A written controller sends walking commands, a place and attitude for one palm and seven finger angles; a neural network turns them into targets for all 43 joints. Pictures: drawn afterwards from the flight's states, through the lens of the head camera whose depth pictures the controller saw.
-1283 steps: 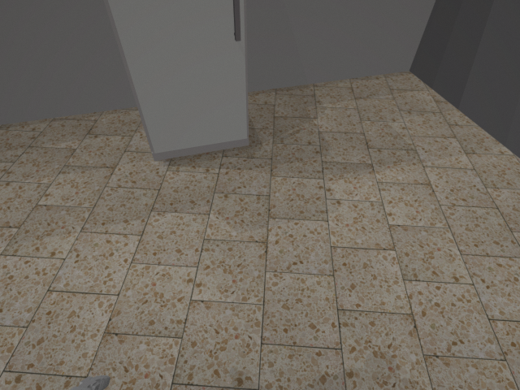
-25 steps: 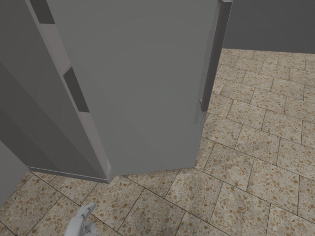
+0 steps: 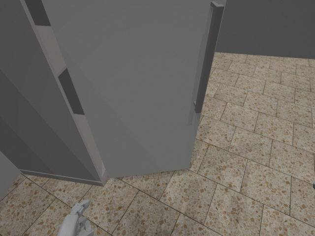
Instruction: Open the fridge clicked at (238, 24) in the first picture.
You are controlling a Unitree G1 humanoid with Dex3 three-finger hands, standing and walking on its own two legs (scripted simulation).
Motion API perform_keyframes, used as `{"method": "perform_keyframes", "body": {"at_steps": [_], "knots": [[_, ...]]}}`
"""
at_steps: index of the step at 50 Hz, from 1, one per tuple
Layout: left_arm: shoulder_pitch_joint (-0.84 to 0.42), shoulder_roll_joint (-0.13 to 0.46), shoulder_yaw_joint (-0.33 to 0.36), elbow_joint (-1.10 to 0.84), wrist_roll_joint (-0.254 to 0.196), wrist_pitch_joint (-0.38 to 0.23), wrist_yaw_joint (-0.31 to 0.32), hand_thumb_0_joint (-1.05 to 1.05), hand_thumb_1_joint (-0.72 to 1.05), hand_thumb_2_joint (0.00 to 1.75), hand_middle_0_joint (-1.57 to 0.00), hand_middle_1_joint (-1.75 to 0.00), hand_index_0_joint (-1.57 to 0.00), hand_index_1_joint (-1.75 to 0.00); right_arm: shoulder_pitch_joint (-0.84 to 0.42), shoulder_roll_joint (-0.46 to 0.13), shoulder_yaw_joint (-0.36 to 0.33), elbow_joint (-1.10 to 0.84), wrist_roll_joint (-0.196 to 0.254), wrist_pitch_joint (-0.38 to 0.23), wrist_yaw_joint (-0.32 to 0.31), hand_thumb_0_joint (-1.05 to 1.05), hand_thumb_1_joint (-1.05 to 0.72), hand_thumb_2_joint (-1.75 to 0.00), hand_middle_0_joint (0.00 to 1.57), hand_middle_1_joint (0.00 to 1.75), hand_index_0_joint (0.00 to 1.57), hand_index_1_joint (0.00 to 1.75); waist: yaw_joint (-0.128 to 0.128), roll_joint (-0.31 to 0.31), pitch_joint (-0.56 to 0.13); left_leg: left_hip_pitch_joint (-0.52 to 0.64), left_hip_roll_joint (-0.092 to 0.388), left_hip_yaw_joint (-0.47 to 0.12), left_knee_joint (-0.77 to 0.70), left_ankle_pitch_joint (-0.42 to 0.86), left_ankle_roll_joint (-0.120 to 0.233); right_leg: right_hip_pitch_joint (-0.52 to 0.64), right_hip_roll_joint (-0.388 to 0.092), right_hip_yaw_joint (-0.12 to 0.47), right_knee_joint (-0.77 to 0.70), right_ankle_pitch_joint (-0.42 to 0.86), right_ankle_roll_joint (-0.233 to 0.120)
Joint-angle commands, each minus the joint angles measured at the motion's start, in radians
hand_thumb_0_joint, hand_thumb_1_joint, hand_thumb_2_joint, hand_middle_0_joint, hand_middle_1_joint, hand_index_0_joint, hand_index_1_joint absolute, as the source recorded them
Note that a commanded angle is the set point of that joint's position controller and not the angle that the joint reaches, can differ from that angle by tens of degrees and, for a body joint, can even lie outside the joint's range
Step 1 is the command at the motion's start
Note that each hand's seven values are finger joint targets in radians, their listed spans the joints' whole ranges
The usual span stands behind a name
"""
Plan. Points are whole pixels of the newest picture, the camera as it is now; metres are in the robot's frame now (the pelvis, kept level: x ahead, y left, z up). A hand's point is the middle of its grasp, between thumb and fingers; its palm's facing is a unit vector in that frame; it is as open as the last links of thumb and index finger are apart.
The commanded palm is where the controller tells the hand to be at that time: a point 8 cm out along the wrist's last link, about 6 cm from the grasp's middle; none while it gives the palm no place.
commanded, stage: let the arm hang, fingers relaxed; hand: right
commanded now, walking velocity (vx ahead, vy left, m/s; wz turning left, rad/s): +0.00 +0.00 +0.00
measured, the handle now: (204, 66) +0.66 -0.14 +0.12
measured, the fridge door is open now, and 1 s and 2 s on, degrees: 73 73 73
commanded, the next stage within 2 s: look to check the result in 1.14 s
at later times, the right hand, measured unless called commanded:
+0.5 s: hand out of the picture -0.04 -0.19 -0.18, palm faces +0.04 +0.98 -0.17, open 7.1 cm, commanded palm none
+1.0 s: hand out of the picture +0.03 -0.21 -0.17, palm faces +0.01 +0.98 -0.22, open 7.4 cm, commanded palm none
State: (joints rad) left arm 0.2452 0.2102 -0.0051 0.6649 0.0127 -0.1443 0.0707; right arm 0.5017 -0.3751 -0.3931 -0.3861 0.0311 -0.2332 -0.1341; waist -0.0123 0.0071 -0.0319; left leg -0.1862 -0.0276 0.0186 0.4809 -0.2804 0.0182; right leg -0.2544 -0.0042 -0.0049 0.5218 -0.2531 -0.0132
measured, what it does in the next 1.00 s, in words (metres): stands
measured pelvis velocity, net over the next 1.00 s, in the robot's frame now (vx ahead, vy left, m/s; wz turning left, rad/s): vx -0.02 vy -0.01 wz -0.01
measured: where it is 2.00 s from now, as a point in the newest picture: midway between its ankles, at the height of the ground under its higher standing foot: outside the picture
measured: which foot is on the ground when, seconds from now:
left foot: down 0.00-1.00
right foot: down 0.00-1.00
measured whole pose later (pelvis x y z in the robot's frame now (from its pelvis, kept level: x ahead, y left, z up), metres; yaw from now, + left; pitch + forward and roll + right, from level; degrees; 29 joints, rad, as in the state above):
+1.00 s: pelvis -0.02 -0.01 +0.01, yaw -1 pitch -1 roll +1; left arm 0.21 0.19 0.01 1.10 0.02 0.00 0.02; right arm 0.18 -0.20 -0.01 1.12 -0.02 0.00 -0.01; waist 0.01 -0.01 0.02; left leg -0.18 0.01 0.03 0.41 -0.22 0.00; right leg -0.24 0.03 0.00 0.43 -0.17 -0.04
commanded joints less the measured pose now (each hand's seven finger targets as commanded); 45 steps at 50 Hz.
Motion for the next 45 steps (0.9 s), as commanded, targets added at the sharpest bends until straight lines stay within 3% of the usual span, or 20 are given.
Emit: {"method": "perform_keyframes", "body": {"at_steps": [1,2,3,4,6,8,9,10,11,12,14,16,19,21,23,32,41,45], "knots": [[-0.114,0.124,0.035,-0.175,-0.004,-0.059,0.020,0.00,0.90,0.90,-0.20,-0.30,-0.20,-0.30,-0.105,-0.206,-0.109,-0.234,0.002,-0.058,-0.023,0.00,-0.90,-0.90,0.20,0.30,0.20,0.30,-0.001,-0.088,-0.039,0.012,0.028,-0.054,-0.041,0.168,-0.022,0.028,-0.115,0.132,-0.184,0.202,-0.039],[-0.170,0.247,0.089,0.031,-0.034,-0.101,-0.067,0.00,0.90,0.90,-0.20,-0.30,-0.20,-0.30,-0.078,0.006,0.318,0.517,-0.042,0.075,0.089,0.00,-0.90,-0.90,0.20,0.30,0.20,0.30,0.061,-0.082,0.027,-0.124,0.074,0.020,0.105,0.298,-0.007,0.017,-0.110,0.120,-0.038,0.496,-0.027],[-0.112,0.298,0.101,0.042,-0.024,0.001,-0.071,0.00,0.90,0.90,-0.20,-0.30,-0.20,-0.30,-0.112,-0.022,0.262,0.545,-0.059,0.190,0.122,0.00,-0.90,-0.90,0.20,0.30,0.20,0.30,0.028,-0.067,-0.037,-0.084,0.104,-0.025,0.086,0.274,0.000,0.010,-0.137,0.105,-0.042,0.606,-0.036],[-0.091,0.267,0.099,0.034,-0.014,0.034,-0.068,0.00,0.90,0.90,-0.20,-0.30,-0.20,-0.30,-0.120,-0.010,0.270,0.572,-0.064,0.215,0.126,0.00,-0.90,-0.90,0.20,0.30,0.20,0.30,0.023,-0.012,-0.081,-0.066,0.085,-0.009,0.122,0.207,0.011,0.001,-0.157,0.130,-0.026,0.555,-0.057],[-0.108,0.264,0.078,0.030,-0.002,0.065,-0.063,0.00,0.90,0.90,-0.20,-0.30,-0.20,-0.30,-0.163,-0.029,0.283,0.670,-0.063,0.221,0.132,0.00,-0.90,-0.90,0.20,0.30,0.20,0.30,0.009,0.047,-0.071,-0.033,0.074,-0.021,0.140,0.113,0.019,-0.078,-0.170,0.192,-0.043,0.437,-0.094],[-0.124,0.251,0.068,0.045,0.005,0.080,-0.066,0.00,0.90,0.90,-0.20,-0.30,-0.20,-0.30,-0.192,-0.064,0.294,0.792,-0.067,0.216,0.134,0.00,-0.90,-0.90,0.20,0.30,0.20,0.30,0.000,0.108,-0.094,0.017,0.116,-0.069,0.065,0.204,0.034,-0.093,-0.114,0.153,-0.003,0.351,-0.066],[-0.127,0.240,0.065,0.062,0.005,0.091,-0.065,0.00,0.90,0.90,-0.20,-0.30,-0.20,-0.30,-0.226,-0.082,0.299,0.859,-0.068,0.214,0.134,0.00,-0.90,-0.90,0.20,0.30,0.20,0.30,0.009,0.168,-0.098,0.015,0.159,-0.121,0.014,0.238,0.053,-0.088,-0.074,0.118,0.036,0.273,-0.041],[-0.122,0.220,0.061,0.083,0.007,0.105,-0.065,0.00,0.90,0.90,-0.20,-0.30,-0.20,-0.30,-0.264,-0.080,0.310,0.922,-0.067,0.217,0.133,0.00,-0.90,-0.90,0.20,0.30,0.20,0.30,0.023,0.181,-0.076,-0.039,0.203,-0.162,-0.040,0.210,0.081,-0.064,-0.037,0.092,0.058,0.180,-0.023],[-0.110,0.195,0.053,0.105,0.011,0.121,-0.063,0.00,0.90,0.90,-0.20,-0.30,-0.20,-0.30,-0.300,-0.073,0.323,0.977,-0.064,0.222,0.130,0.00,-0.90,-0.90,0.20,0.30,0.20,0.30,0.035,0.172,-0.048,-0.089,0.229,-0.184,-0.084,0.162,0.099,-0.036,-0.018,0.071,0.072,0.110,-0.014],[-0.097,0.182,0.046,0.124,0.016,0.135,-0.061,0.00,0.90,0.90,-0.20,-0.30,-0.20,-0.30,-0.327,-0.062,0.335,1.026,-0.062,0.229,0.124,0.00,-0.90,-0.90,0.20,0.30,0.20,0.30,0.044,0.138,-0.024,-0.124,0.222,-0.175,-0.104,0.125,0.103,-0.002,-0.017,0.061,0.065,0.102,-0.010],[-0.083,0.154,0.034,0.168,0.018,0.148,-0.058,0.00,0.90,0.90,-0.20,-0.30,-0.20,-0.30,-0.343,-0.030,0.352,1.117,-0.057,0.236,0.121,0.00,-0.90,-0.90,0.20,0.30,0.20,0.30,0.051,0.001,-0.004,-0.144,0.176,-0.146,-0.101,0.055,0.077,0.043,-0.042,0.090,-0.005,0.140,-0.014],[-0.096,0.148,0.025,0.207,0.019,0.148,-0.052,0.00,0.90,0.90,-0.20,-0.30,-0.20,-0.30,-0.306,-0.001,0.360,1.209,-0.052,0.241,0.121,0.00,-0.90,-0.90,0.20,0.30,0.20,0.30,0.027,-0.127,0.028,-0.086,0.116,-0.106,-0.092,-0.009,0.038,-0.019,-0.082,0.141,-0.104,0.101,-0.027],[-0.075,0.153,0.030,0.256,0.018,0.142,-0.042,0.00,0.90,0.90,-0.20,-0.30,-0.20,-0.30,-0.247,0.015,0.346,1.310,-0.051,0.237,0.119,0.00,-0.90,-0.90,0.20,0.30,0.20,0.30,0.005,-0.194,-0.006,0.023,0.108,-0.096,-0.112,0.013,0.040,-0.055,-0.090,0.151,-0.145,0.041,-0.033],[-0.052,0.142,0.031,0.288,0.014,0.144,-0.039,0.00,0.90,0.90,-0.20,-0.30,-0.20,-0.30,-0.234,0.017,0.350,1.359,-0.049,0.235,0.121,0.00,-0.90,-0.90,0.20,0.30,0.20,0.30,0.007,-0.177,0.002,0.024,0.111,-0.098,-0.136,-0.011,0.046,-0.058,-0.084,0.145,-0.156,-0.018,-0.030],[-0.012,0.145,0.037,0.312,0.011,0.145,-0.036,0.00,0.90,0.90,-0.20,-0.30,-0.20,-0.30,-0.237,0.020,0.354,1.393,-0.049,0.231,0.121,0.00,-0.90,-0.90,0.20,0.30,0.20,0.30,0.015,-0.087,0.010,0.012,0.116,-0.095,-0.159,-0.028,0.048,-0.040,-0.089,0.144,-0.158,-0.023,-0.032],[0.044,0.143,0.047,0.383,0.006,0.141,-0.031,0.00,0.90,0.90,-0.20,-0.30,-0.20,-0.30,-0.214,0.025,0.358,1.484,-0.048,0.227,0.115,0.00,-0.90,-0.90,0.20,0.30,0.20,0.30,0.014,0.003,0.074,-0.027,0.113,-0.084,-0.169,-0.051,0.046,-0.031,-0.096,0.147,-0.194,-0.043,-0.042],[0.027,0.128,0.044,0.403,0.010,0.139,-0.037,0.00,0.90,0.90,-0.20,-0.30,-0.20,-0.30,-0.241,0.027,0.359,1.486,-0.051,0.228,0.111,0.00,-0.90,-0.90,0.20,0.30,0.20,0.30,0.016,0.003,0.116,-0.052,0.115,-0.090,-0.160,-0.047,0.037,-0.039,-0.093,0.143,-0.220,-0.045,-0.038],[0.015,0.119,0.040,0.406,0.010,0.134,-0.038,0.00,0.90,0.90,-0.20,-0.30,-0.20,-0.30,-0.253,0.033,0.360,1.479,-0.050,0.223,0.110,0.00,-0.90,-0.90,0.20,0.30,0.20,0.30,0.016,-0.016,0.075,-0.026,0.119,-0.084,-0.149,0.016,0.031,-0.009,-0.096,0.136,-0.210,0.040,-0.035]]}}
